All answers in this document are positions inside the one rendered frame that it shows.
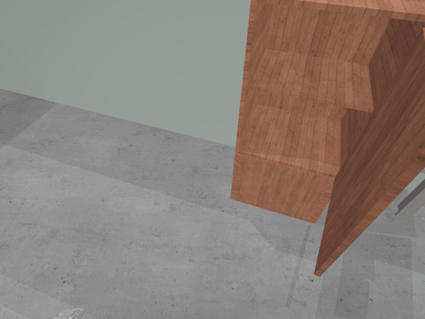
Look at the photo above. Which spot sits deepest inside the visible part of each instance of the cupboard door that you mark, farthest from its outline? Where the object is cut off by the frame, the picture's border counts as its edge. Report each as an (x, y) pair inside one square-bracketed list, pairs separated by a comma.
[(387, 156)]

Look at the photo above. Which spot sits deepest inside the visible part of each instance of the handle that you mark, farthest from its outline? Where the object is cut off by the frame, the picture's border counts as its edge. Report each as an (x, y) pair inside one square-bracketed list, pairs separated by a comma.
[(411, 204)]

